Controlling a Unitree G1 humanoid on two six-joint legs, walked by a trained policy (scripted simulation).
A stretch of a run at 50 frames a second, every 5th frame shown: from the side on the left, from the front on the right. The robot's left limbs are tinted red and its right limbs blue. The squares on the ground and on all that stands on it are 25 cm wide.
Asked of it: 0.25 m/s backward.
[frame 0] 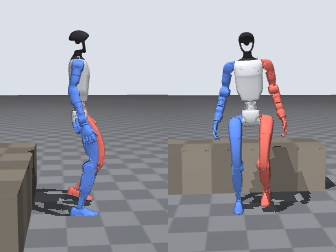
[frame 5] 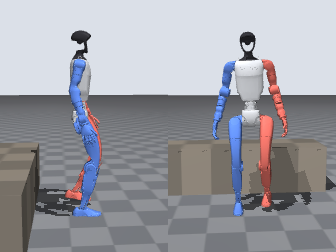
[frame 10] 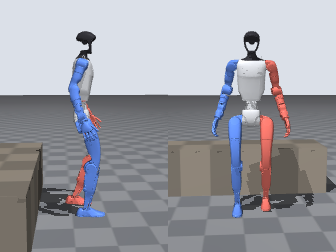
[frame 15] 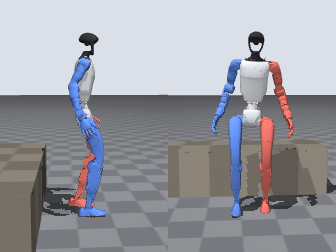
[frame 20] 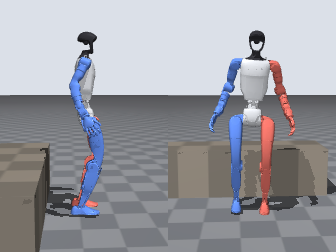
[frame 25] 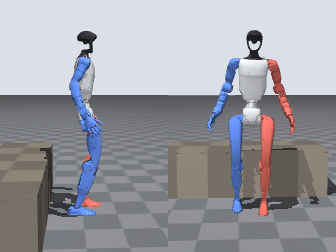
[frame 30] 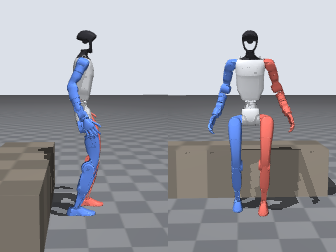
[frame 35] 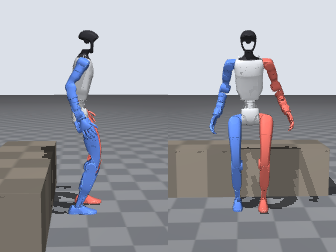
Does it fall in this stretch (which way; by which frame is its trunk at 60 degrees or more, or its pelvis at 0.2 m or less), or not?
no
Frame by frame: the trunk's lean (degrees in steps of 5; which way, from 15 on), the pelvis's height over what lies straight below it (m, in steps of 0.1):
0: 5, 0.8
5: 5, 0.8
10: 5, 0.8
15: 5, 0.8
20: 5, 0.8
25: 5, 0.8
30: 5, 0.8
35: 10, 0.8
